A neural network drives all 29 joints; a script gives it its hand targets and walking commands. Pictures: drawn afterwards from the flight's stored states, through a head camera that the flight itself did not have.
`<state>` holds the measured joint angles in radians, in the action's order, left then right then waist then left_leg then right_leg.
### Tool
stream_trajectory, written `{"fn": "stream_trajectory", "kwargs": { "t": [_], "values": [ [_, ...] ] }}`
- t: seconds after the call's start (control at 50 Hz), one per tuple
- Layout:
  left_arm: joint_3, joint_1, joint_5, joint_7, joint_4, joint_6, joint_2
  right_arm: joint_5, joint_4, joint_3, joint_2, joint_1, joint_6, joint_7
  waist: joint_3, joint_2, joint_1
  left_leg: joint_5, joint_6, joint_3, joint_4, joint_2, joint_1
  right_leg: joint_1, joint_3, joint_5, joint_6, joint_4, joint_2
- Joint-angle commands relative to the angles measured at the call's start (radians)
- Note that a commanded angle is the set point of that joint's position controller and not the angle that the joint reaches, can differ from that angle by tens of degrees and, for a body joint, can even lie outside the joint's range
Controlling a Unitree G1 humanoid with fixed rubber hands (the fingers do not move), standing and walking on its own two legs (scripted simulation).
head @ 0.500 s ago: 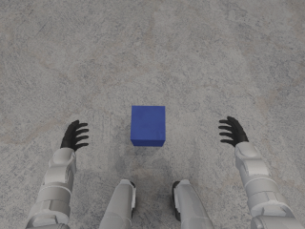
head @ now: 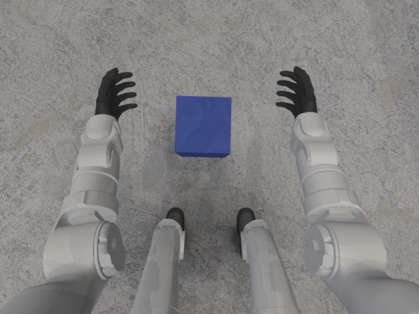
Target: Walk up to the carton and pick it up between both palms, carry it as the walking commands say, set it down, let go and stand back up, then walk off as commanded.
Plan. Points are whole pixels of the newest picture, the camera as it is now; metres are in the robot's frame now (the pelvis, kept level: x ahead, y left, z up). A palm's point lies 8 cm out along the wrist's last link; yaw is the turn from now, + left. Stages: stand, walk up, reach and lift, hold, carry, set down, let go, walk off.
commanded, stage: reach and lift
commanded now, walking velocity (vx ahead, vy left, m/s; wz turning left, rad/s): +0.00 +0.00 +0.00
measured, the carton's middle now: (203, 130) +0.48 +0.03 -0.55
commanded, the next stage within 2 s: none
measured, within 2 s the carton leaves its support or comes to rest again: neither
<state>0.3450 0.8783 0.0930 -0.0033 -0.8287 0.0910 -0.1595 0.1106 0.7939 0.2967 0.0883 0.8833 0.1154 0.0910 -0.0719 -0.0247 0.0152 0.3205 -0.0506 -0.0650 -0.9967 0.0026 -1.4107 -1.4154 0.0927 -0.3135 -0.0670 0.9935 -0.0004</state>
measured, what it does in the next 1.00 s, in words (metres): lowers itself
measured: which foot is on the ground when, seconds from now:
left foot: down 0.00-1.00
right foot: down 0.00-1.00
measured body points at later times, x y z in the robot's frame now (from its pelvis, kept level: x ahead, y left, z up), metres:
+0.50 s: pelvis -0.02 +0.00 -0.06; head +0.31 +0.01 +0.25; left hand +0.48 +0.19 -0.21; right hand +0.48 -0.15 -0.21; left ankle +0.05 +0.14 -0.64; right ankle +0.05 -0.15 -0.64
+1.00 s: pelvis -0.04 +0.00 -0.20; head +0.32 +0.01 +0.08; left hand +0.48 +0.19 -0.37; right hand +0.49 -0.15 -0.37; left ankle +0.05 +0.14 -0.64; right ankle +0.05 -0.15 -0.64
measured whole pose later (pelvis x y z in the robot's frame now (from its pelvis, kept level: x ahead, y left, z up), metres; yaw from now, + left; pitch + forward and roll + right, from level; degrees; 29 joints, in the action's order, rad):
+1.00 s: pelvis -0.04 +0.00 -0.20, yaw +0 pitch +53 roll +0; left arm 0.28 1.21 -0.01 0.08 -0.92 0.11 -0.24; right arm 0.01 0.87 0.25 0.18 1.19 0.12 0.13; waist -0.02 -0.02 0.00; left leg 0.54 -0.08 -0.10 -1.79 0.05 -2.17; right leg -2.17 0.12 -0.53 -0.11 1.78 -0.07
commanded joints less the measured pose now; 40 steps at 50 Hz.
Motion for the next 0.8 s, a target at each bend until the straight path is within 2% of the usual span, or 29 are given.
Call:
{"fn": "stream_trajectory", "kwargs": {
  "t": [0.0,0.02,0.06,0.08,0.1,0.16,0.18,0.2,0.22,0.26,0.3,0.32,0.34,0.4,0.44,0.48,0.54,0.64,0.68,0.78],
  "values": [
    [0.029,0.313,0.023,0.013,0.136,-0.041,-0.088,0.021,-0.144,0.033,0.08,0.292,-0.044,0.009,-0.926,0.02,0.021,-0.475,-0.024,0.144,0.005,0.099,0.461,0.486,-0.157,0.422,-0.028,-0.008,-0.111],
    [0.039,0.307,0.034,0.016,0.131,-0.039,-0.084,0.03,-0.142,0.047,0.079,0.282,-0.044,0.009,-0.938,0.022,0.015,-0.495,-0.022,0.142,0.001,0.099,0.473,0.478,-0.16,0.433,-0.031,-0.01,-0.112],
    [0.046,0.306,0.052,0.017,0.133,-0.035,-0.07,0.036,-0.126,0.052,0.059,0.274,-0.042,0.001,-0.962,0.038,0.024,-0.543,-0.025,0.139,-0.002,0.097,0.494,0.45,-0.17,0.453,-0.029,-0.003,-0.116],
    [0.051,0.299,0.057,0.018,0.142,-0.034,-0.062,0.049,-0.129,0.065,0.063,0.266,-0.044,0.0,-0.988,0.033,0.013,-0.561,-0.027,0.137,-0.005,0.097,0.506,0.458,-0.174,0.465,-0.028,-0.001,-0.119],
    [0.061,0.299,0.066,0.019,0.148,-0.032,-0.06,0.054,-0.129,0.073,0.063,0.26,-0.044,-0.003,-0.999,0.038,0.02,-0.582,-0.027,0.135,-0.009,0.096,0.519,0.444,-0.177,0.471,-0.027,0.002,-0.122],
    [0.072,0.31,0.083,0.015,0.161,-0.032,-0.037,0.065,-0.151,0.086,0.047,0.257,-0.049,-0.011,-1.003,0.041,0.013,-0.598,-0.022,0.132,-0.018,0.097,0.512,0.407,-0.18,0.47,-0.026,0.006,-0.124],
    [0.074,0.315,0.09,0.014,0.149,-0.032,-0.032,0.066,-0.148,0.087,0.041,0.271,-0.05,-0.014,-0.97,0.048,0.02,-0.594,-0.019,0.127,-0.02,0.095,0.487,0.366,-0.181,0.455,-0.026,0.011,-0.122],
    [0.079,0.337,0.089,0.013,0.152,-0.034,-0.025,0.069,-0.156,0.089,0.04,0.293,-0.051,-0.016,-0.949,0.029,0.019,-0.562,-0.018,0.131,-0.027,0.095,0.45,0.35,-0.18,0.438,-0.026,0.014,-0.122],
    [0.081,0.341,0.1,0.015,0.151,-0.034,-0.016,0.076,-0.141,0.098,0.035,0.287,-0.051,-0.018,-0.928,0.045,0.024,-0.538,-0.02,0.134,-0.032,0.098,0.426,0.322,-0.18,0.416,-0.026,0.024,-0.122],
    [0.084,0.376,0.102,0.013,0.152,-0.034,-0.02,0.078,-0.161,0.103,0.03,0.326,-0.051,-0.019,-0.906,0.031,0.015,-0.482,-0.018,0.132,-0.047,0.094,0.366,0.286,-0.185,0.382,-0.027,0.044,-0.12],
    [0.082,0.394,0.102,0.011,0.134,-0.031,-0.029,0.082,-0.143,0.103,0.033,0.351,-0.045,-0.016,-0.911,0.018,0.02,-0.404,-0.022,0.143,-0.073,0.098,0.29,0.295,-0.186,0.341,-0.026,0.074,-0.118],
    [0.083,0.41,0.101,0.015,0.134,-0.026,-0.031,0.09,-0.129,0.109,0.038,0.353,-0.041,-0.013,-0.926,0.015,0.007,-0.368,-0.022,0.142,-0.087,0.1,0.286,0.287,-0.191,0.31,-0.028,0.09,-0.12],
    [0.088,0.418,0.1,0.014,0.126,-0.024,-0.039,0.093,-0.121,0.111,0.043,0.357,-0.038,-0.009,-0.912,0.006,0.012,-0.328,-0.02,0.145,-0.102,0.1,0.241,0.274,-0.189,0.282,-0.026,0.103,-0.118],
    [0.076,0.438,0.094,0.014,0.1,-0.02,-0.039,0.081,-0.1,0.101,0.033,0.383,-0.033,-0.005,-0.915,0.014,0.011,-0.265,-0.017,0.147,-0.163,0.101,0.182,0.218,-0.194,0.232,-0.025,0.167,-0.119],
    [0.072,0.472,0.091,0.023,0.099,-0.017,-0.061,0.079,-0.114,0.11,0.061,0.41,-0.03,0.004,-0.939,0.042,0.006,-0.235,-0.022,0.15,-0.205,0.104,0.171,0.166,-0.204,0.197,-0.027,0.209,-0.124],
    [0.061,0.49,0.081,0.029,0.088,-0.017,-0.071,0.064,-0.096,0.097,0.06,0.421,-0.027,0.007,-0.936,0.049,0.011,-0.211,-0.024,0.156,-0.255,0.104,0.137,0.111,-0.205,0.168,-0.026,0.255,-0.125],
    [0.048,0.51,0.055,0.039,0.077,-0.011,-0.093,0.05,-0.082,0.082,0.077,0.433,-0.022,0.016,-0.982,0.026,0.001,-0.188,-0.028,0.163,-0.337,0.109,0.087,0.088,-0.21,0.151,-0.031,0.327,-0.129],
    [0.017,0.516,0.003,0.054,0.089,-0.013,-0.127,-0.007,-0.119,0.03,0.088,0.462,-0.023,0.03,-1.061,0.021,0.022,-0.243,-0.028,0.177,-0.455,0.113,0.014,0.072,-0.201,0.223,-0.039,0.442,-0.125],
    [-0.014,0.529,-0.024,0.06,0.093,-0.012,-0.127,-0.031,-0.111,0.012,0.096,0.464,-0.022,0.031,-1.066,0.037,0.014,-0.26,-0.031,0.17,-0.497,0.106,0.019,0.013,-0.204,0.22,-0.036,0.487,-0.127],
    [-0.036,0.543,-0.069,0.069,0.086,-0.015,-0.151,-0.066,-0.116,-0.02,0.129,0.499,-0.024,0.039,-1.077,0.012,0.01,-0.252,-0.029,0.173,-0.589,0.104,-0.071,-0.003,-0.189,0.238,-0.033,0.571,-0.121]
  ]
}}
